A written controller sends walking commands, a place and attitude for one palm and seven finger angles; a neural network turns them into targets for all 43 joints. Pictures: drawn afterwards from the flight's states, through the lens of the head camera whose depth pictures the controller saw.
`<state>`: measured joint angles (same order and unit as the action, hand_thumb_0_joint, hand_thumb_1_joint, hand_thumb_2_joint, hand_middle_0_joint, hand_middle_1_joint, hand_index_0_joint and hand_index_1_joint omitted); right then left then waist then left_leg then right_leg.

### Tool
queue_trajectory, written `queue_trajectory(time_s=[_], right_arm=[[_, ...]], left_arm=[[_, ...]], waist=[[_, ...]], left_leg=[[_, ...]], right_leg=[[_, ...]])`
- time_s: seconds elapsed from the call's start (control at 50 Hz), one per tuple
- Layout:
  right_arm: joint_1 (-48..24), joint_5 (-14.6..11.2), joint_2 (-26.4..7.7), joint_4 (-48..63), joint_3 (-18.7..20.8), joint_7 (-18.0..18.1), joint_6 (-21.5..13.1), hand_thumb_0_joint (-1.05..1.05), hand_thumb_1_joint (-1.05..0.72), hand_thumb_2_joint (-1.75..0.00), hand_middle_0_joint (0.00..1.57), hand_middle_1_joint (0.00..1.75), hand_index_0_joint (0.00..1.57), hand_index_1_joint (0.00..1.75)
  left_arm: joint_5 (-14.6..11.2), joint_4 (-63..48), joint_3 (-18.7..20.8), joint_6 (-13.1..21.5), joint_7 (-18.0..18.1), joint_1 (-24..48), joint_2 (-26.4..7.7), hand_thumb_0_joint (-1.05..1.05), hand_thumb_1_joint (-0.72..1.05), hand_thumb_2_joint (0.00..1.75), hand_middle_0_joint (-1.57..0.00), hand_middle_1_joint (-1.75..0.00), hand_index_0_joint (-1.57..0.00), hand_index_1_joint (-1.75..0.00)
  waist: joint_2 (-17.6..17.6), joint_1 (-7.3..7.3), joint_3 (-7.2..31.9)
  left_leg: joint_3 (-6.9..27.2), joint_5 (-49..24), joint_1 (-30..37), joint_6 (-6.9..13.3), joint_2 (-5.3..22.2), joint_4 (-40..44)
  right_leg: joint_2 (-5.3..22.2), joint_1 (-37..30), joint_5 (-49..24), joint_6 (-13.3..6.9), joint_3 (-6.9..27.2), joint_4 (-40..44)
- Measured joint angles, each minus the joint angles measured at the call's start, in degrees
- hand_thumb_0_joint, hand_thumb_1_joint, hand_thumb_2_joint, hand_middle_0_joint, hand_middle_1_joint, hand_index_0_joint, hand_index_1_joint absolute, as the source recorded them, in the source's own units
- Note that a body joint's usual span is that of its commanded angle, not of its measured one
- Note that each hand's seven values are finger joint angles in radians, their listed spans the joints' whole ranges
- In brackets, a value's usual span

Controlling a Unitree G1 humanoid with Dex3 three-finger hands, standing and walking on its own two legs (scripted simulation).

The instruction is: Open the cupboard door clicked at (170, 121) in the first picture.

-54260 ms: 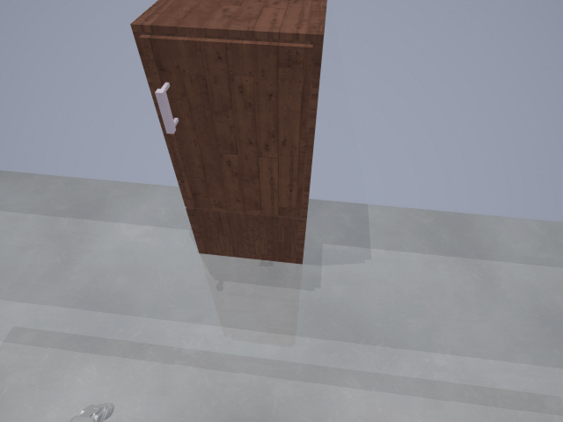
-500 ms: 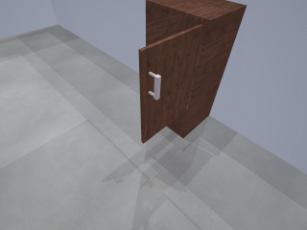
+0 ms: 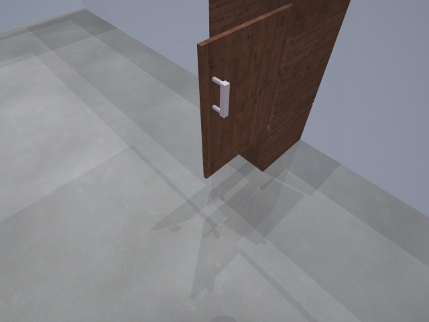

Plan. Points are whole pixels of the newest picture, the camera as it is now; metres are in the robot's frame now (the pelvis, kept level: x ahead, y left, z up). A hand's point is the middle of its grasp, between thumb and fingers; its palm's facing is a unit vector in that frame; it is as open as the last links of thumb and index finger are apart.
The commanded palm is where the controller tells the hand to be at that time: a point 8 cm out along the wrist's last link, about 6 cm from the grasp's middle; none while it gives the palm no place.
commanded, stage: look to check the result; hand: left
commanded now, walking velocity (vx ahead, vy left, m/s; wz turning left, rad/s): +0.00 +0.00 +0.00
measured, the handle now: (219, 97) +0.74 +0.03 -0.02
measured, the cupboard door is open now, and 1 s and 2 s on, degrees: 90 90 90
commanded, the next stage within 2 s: stand and wait in 0.26 s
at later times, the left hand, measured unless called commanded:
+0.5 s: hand out of the picture +0.08 +0.21 -0.16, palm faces -0.03 -0.95 -0.31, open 7.4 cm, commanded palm none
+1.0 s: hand out of the picture +0.09 +0.19 -0.16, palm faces -0.03 -0.95 -0.30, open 7.4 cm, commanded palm none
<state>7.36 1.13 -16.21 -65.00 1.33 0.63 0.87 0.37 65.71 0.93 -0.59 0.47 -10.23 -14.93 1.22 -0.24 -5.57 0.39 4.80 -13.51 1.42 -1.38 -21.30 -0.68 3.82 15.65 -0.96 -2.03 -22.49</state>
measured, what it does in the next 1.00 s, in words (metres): stands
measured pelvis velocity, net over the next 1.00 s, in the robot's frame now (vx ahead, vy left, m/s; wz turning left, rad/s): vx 0.04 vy -0.03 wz -0.04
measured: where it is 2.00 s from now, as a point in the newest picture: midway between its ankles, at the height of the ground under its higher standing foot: outside the picture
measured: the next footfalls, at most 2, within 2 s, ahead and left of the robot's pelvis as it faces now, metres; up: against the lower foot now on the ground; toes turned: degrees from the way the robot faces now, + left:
none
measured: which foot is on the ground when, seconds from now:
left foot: down 0.00-1.00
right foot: down 0.00-1.00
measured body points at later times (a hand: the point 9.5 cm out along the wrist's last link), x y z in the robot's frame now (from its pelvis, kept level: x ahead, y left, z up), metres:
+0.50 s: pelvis +0.03 -0.01 +0.00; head +0.05 -0.03 +0.45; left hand +0.08 +0.26 -0.14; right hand +0.07 -0.29 -0.15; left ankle +0.08 +0.10 -0.74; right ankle -0.03 -0.11 -0.74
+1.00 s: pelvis +0.04 -0.03 +0.00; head +0.06 -0.03 +0.45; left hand +0.09 +0.24 -0.14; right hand +0.09 -0.29 -0.15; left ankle +0.08 +0.10 -0.74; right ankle -0.03 -0.11 -0.74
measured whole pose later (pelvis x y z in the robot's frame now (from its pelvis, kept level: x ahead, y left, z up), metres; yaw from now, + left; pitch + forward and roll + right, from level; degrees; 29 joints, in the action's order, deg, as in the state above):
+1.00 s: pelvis +0.04 -0.03 +0.00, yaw -2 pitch -2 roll +1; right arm 7.6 0.8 -14.9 -66.1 0.4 1.0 0.1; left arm 0.2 65.2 0.6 0.8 1.6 -10.7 -14.3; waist 0.7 0.3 -3.4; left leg -0.9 8.1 -9.9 -0.6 0.5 -20.0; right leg -2.3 -1.0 16.1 -2.6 -0.2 -17.2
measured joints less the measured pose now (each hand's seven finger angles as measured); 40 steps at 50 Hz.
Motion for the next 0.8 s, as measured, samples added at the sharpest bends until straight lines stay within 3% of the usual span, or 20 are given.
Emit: queue_trajectory(time_s=[0.18,0.56,0.8], right_arm=[[-0.13,0.09,1.08,-0.43,-0.12,-0.6,0.01,0.0,-0.9,-0.9,0.2,0.3,0.2,0.3],[-0.04,-0.18,-0.63,-1.55,-0.47,0.1,-0.87,0.0,-0.9,-0.9,0.2,0.3,0.2,0.3],[-0.58,-0.18,0.3,-1.0,-0.96,0.19,-0.9,0.0,-0.9,-0.9,0.2,0.3,0.2,0.3]], left_arm=[[0.26,0.33,-0.16,0.55,-0.15,-0.42,-0.38,0.0,0.9,0.9,-0.2,-0.3,-0.21,-0.3],[-0.13,-0.42,-0.23,1.5,0.72,1.46,-0.32,0.0,0.9,0.9,-0.2,-0.3,-0.21,-0.3],[-0.16,-0.8,-0.42,1.48,0.82,1.59,0.35,0.0,0.9,0.9,-0.2,-0.3,-0.21,-0.3]], waist=[[0.69,0.44,2.11],[-0.27,0.91,1.89],[-0.44,0.87,2.24]], left_leg=[[-0.25,-0.85,0.86,-0.28,-0.1,2.44],[-0.89,1.88,2.44,-1.32,1.06,1.73],[-1.11,2.66,3.31,-1.8,1.48,1.78]], right_leg=[[0.14,-0.27,-0.32,-0.19,0.29,1.38],[-0.93,-3.03,0.22,-1.1,1.22,4.02],[-1.32,-4.2,0.38,-1.48,1.55,4.98]])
